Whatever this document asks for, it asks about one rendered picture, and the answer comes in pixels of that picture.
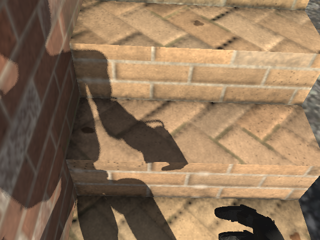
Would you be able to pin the right robot hand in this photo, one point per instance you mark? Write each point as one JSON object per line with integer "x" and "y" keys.
{"x": 263, "y": 227}

